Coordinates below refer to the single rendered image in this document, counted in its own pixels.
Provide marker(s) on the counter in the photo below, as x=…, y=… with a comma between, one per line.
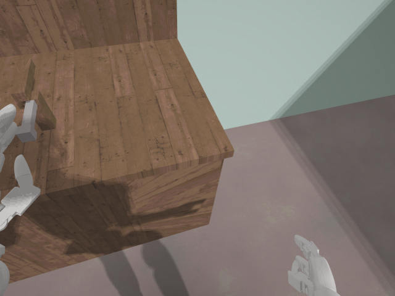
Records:
x=128, y=149

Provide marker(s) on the tap lever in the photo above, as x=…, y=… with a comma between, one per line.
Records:
x=26, y=132

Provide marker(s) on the right robot hand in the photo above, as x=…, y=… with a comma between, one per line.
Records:
x=316, y=272

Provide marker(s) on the left robot hand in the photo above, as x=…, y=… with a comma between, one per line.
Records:
x=18, y=199

